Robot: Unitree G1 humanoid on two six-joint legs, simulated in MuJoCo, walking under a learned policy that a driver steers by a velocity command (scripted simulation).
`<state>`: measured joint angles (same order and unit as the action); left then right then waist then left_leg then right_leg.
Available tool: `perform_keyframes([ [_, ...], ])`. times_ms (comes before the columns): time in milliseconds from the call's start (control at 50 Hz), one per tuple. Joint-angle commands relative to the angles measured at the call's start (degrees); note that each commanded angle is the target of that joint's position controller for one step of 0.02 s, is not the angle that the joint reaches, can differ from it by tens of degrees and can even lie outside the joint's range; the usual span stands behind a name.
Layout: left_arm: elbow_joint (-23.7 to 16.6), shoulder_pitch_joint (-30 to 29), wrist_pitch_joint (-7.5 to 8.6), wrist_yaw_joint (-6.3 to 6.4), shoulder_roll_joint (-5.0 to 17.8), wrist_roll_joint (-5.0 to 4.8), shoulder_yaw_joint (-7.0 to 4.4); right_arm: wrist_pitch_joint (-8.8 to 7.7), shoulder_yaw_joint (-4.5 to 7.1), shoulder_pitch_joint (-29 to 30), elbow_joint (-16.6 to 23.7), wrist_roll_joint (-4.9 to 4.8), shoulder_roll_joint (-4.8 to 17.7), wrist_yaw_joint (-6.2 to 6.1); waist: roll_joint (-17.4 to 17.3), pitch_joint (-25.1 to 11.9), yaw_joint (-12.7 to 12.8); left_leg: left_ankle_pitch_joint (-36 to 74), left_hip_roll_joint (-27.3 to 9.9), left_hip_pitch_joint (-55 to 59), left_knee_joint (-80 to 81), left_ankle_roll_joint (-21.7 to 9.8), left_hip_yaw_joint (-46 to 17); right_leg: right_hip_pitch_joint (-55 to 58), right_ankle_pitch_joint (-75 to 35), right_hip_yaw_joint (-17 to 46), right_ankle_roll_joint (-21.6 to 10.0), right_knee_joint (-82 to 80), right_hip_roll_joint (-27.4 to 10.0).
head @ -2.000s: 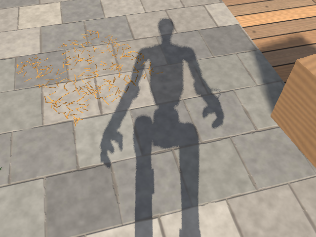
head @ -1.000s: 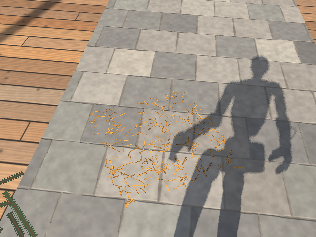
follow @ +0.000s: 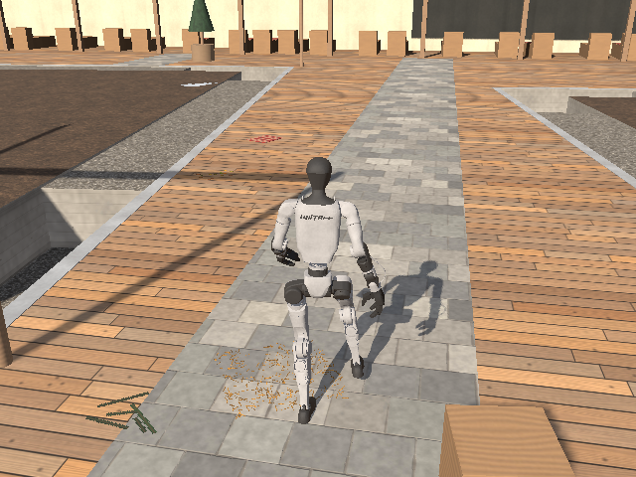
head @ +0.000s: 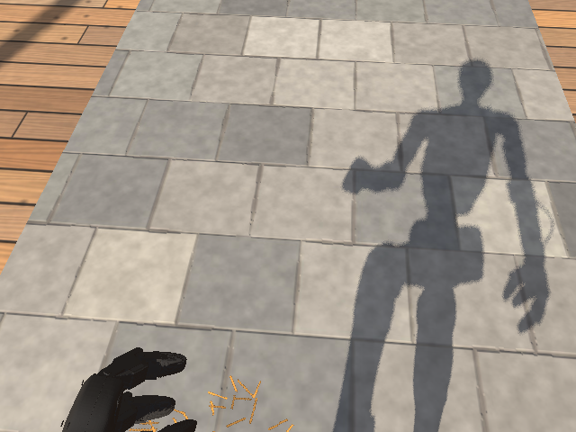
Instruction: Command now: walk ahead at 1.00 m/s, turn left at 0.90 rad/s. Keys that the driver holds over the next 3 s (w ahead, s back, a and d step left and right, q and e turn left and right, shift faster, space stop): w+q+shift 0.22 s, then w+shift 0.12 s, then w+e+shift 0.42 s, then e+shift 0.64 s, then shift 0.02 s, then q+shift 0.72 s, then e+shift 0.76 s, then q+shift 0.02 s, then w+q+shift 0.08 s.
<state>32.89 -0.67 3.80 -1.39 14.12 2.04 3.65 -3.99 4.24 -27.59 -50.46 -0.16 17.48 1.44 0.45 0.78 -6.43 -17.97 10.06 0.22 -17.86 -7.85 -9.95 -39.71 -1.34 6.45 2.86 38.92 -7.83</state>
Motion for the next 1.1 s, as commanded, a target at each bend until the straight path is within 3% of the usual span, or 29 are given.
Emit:
perform_keyframes([
  [20,-3.4,-3.4,0.71,0.45,6.8,-0.56,-2.24,-0.76,3.27,1.7,4.2,-0.07,11.0,-0.23,-3.1,2.4,0.9,23.2,-10.6,-13.4,4.4,-4.7,-11.5,18.2,-4.2,-5.9,-0.5,-8.3,5.6],
  [60,-1.1,3.3,1.35,1.42,10.1,-0.45,-3.74,-0.46,3.81,2.7,4.4,0.63,13.1,-0.83,-3.5,-2.9,4.2,37.4,-10.7,-7.0,-7.4,-2.3,-11.9,25.6,4.9,-5.5,-1.5,-10.5,8.5],
  [80,1.2,13.2,1.79,2.01,12.5,-0.53,-5.05,-0.52,4.06,4.9,4.8,0.89,14.7,-0.68,-2.2,-8.8,10.4,41.0,-9.1,-8.4,-19.8,-0.9,-10.4,36.5,9.1,-6.2,-2.2,-10.2,8.5],
  [100,3.7,26.4,2.19,3.12,16.0,0.32,-6.74,-1.26,3.34,8.0,6.0,1.01,12.0,-0.61,-0.8,-15.6,17.0,33.4,-7.0,-17.5,-36.5,0.0,-8.3,51.6,19.2,-0.5,-3.8,-7.1,1.7],
  [120,4.9,33.7,2.16,3.81,20.9,2.74,-8.24,-1.88,0.79,7.9,9.3,-0.35,1.8,-0.88,15.0,-22.4,17.0,-7.5,-1.2,-34.3,-55.7,0.7,-2.0,65.5,43.1,23.4,-6.3,-13.9,-15.6],
  [140,4.9,27.3,1.38,3.11,22.6,2.01,-9.15,-1.5,-0.54,3.6,12.1,-1.38,1.9,-0.72,26.4,-25.5,10.2,-10.0,-3.2,-44.2,-64.7,0.6,1.4,64.7,50.0,48.8,-10.8,-25.3,-21.5],
  [160,3.4,20.5,0.93,2.77,15.2,1.7,-8.19,-0.15,-0.07,9.0,10.1,0.07,6.1,-1.2,12.7,-14.7,10.9,-3.2,-8.3,-47.8,-65.8,0.6,3.4,56.4,52.5,38.4,-10.2,-25.1,-17.7],
  [200,5.3,18.9,0.65,2.47,9.4,1.53,-6.91,0.95,0.12,15.4,10.6,1.6,6.2,0.32,2.5,-5.2,10.7,1.9,-12.2,-45.8,-60.1,1.9,5.3,44.5,28.4,17.5,-8.2,-23.6,-12.0],
  [260,11.4,24.7,2.12,1.71,4.9,0.22,-5.66,2.73,-1.38,19.1,14.0,2.56,1.4,2.4,6.3,-1.0,8.5,2.4,-14.4,-46.3,-58.0,2.2,5.1,39.2,9.4,4.6,-6.6,-24.5,-8.0],
  [380,14.4,23.7,3.92,0.79,8.2,-0.61,-6.05,2.21,-3.81,30.2,19.6,2.6,1.9,4.04,2.4,6.9,5.8,15.4,-11.3,-37.4,-29.9,1.9,10.8,28.6,-3.3,-10.6,-8.3,-37.5,-4.4],
  [440,17.6,27.7,3.17,0.78,12.6,-1.31,-6.54,1.41,-4.32,31.7,19.1,2.77,2.3,3.76,2.8,6.6,4.9,15.1,-8.4,-25.3,-20.9,-0.2,16.3,33.1,-30.5,-11.6,-10.1,-36.1,-5.3],
  [480,18.6,28.0,2.53,1.38,16.6,-1.29,-7.23,1.07,-2.85,20.3,15.5,3.57,5.6,1.92,5.6,-2.1,-1.5,8.4,-5.0,-10.4,-20.0,-1.2,15.4,36.7,-52.7,-11.6,-9.8,-17.9,-6.4],
  [500,18.3,26.3,1.97,1.68,17.2,-1.68,-7.28,0.89,-1.66,8.2,11.6,3.83,7.7,0.78,5.4,-7.8,-7.9,9.3,-6.2,3.5,-15.2,-1.8,12.8,31.9,-48.4,-11.5,-9.1,-2.3,-4.9],
  [520,16.9,27.3,1.94,1.37,12.9,-1.4,-6.32,0.83,0.09,0.6,9.3,4.91,12.9,-0.65,1.4,-14.6,-8.8,-3.7,-16.9,18.0,-15.3,-1.7,1.5,20.0,-22.1,-10.7,-8.9,17.6,-0.6],
  [540,14.7,35.1,1.85,0.84,2.9,-2.58,-4.64,0.11,1.06,1.5,10.2,6.0,17.0,-1.34,-12.3,-23.6,-0.2,-13.8,-35.6,30.2,-10.7,-4.2,-25.4,2.9,30.8,-5.4,-8.6,40.1,6.6],
  [560,13.3,27.9,1.5,1.38,9.7,-3.02,-6.26,0.49,1.11,1.9,10.6,3.88,14.4,-1.57,-5.6,-23.5,-3.8,-16.6,-36.0,23.6,-1.0,-3.8,-32.9,-1.6,25.0,-1.5,-9.5,44.7,6.9],
  [580,12.3,22.9,1.29,1.3,9.9,-2.97,-6.63,0.01,0.14,6.7,9.1,3.37,10.3,-1.66,-3.5,-10.0,-0.6,-11.4,-32.0,13.4,0.5,-3.2,-21.5,-4.4,17.9,-2.0,-9.5,41.5,4.1],
  [600,13.0,22.7,1.06,0.81,7.8,-2.62,-6.16,-0.6,-0.34,9.7,8.4,2.99,7.3,-1.35,-3.3,-3.8,2.0,-4.0,-29.5,5.2,2.6,-2.7,-14.3,-3.0,15.3,-2.7,-9.1,38.0,2.1],
  [700,13.3,20.3,-3.3,-1.16,2.9,-0.83,-6.3,-3.35,-1.36,10.2,4.7,0.64,1.7,-0.91,-4.4,4.4,8.1,12.1,-24.7,-7.0,10.3,1.0,7.1,-1.6,12.3,-3.5,-7.1,32.9,-1.7],
  [820,7.4,6.4,-2.07,-3.5,0.9,-0.53,-4.76,-4.6,-1.59,10.8,3.1,0.32,2.5,-2.1,-0.8,8.3,9.0,44.7,-18.4,-10.8,9.0,4.6,26.2,7.8,-8.8,-15.4,-8.7,4.4,4.6],
  [880,11.5,18.9,-1.94,-3.54,4.5,0.11,-6.06,-3.97,-0.05,10.9,4.2,-0.69,9.2,-3.56,-3.8,-1.1,14.1,68.4,-20.4,-6.1,-10.4,7.1,25.8,25.9,-8.7,-19.3,-10.3,-0.6,13.3],
  [900,10.7,25.5,-2.01,-2.96,11.5,-4.3,-9.56,-2.42,1.69,15.1,7.2,-2.17,16.0,-4.33,-10.0,-7.7,18.9,75.0,-21.0,-6.7,-20.7,8.8,21.8,36.2,-5.8,-14.2,-10.6,2.8,12.9],
  [920,12.7,33.7,-2.74,-1.83,15.6,-4.76,-11.34,-1.6,1.51,18.8,8.1,-2.44,13.9,-4.01,-6.1,-10.3,23.4,62.8,-19.1,-11.7,-36.4,10.2,21.6,46.4,-10.3,-9.8,-12.6,-2.1,10.9],
  [940,12.6,32.2,-3.58,0.14,16.5,-4.9,-11.67,-1.85,-0.4,19.7,8.4,-1.4,5.8,-2.66,11.0,-5.4,21.4,-1.3,-6.7,-23.2,-61.9,12.9,21.6,51.9,-24.5,-3.4,-15.4,-9.9,6.5],
  [960,8.2,23.7,-1.98,0.15,20.2,-0.19,-10.68,-3.08,-2.42,4.4,11.6,-0.01,0.2,-1.96,19.4,-15.7,7.8,-19.2,-2.6,-39.7,-81.0,14.6,8.4,64.4,-45.9,25.3,-28.0,-6.0,-6.7],
  [980,4.1,21.2,-1.68,-0.46,19.3,0.7,-11.33,-3.95,-2.09,5.1,12.7,0.0,6.1,-1.71,8.5,-29.2,11.2,-16.0,-4.3,-38.9,-82.7,12.8,-1.5,66.4,-27.6,35.3,-32.3,-13.3,-11.1],
  [1000,2.1,17.2,-1.06,-0.99,17.3,-0.89,-11.22,-4.04,-1.39,10.6,14.9,-0.94,8.3,-1.8,-0.1,-19.6,9.4,-13.4,-5.7,-40.9,-75.8,10.8,-0.8,56.4,-12.8,34.2,-30.2,-18.7,-8.0],
  [1020,1.4,12.9,-0.62,-0.9,14.0,-3.04,-10.41,-3.26,-0.94,13.1,14.9,-0.31,8.4,-2.57,-7.7,-12.5,6.2,-10.9,-8.8,-41.0,-70.0,10.4,0.1,47.1,-4.3,30.7,-26.9,-21.0,-5.1],
  [1100,0.3,9.9,-1.07,0.69,12.3,-3.1,-10.21,-0.09,-0.48,15.4,15.9,1.33,6.7,-3.52,-5.8,-3.5,3.2,-7.8,-11.5,-31.9,-52.9,13.4,1.4,22.9,-21.9,17.6,-22.4,-21.0,3.0],
])
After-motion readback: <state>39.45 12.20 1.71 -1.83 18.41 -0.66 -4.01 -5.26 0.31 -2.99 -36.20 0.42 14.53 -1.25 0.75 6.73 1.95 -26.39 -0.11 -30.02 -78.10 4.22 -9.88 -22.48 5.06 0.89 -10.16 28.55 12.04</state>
